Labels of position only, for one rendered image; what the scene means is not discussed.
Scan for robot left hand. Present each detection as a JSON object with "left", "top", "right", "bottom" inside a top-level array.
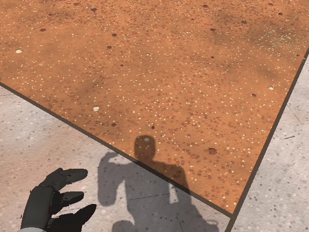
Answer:
[{"left": 20, "top": 167, "right": 97, "bottom": 232}]

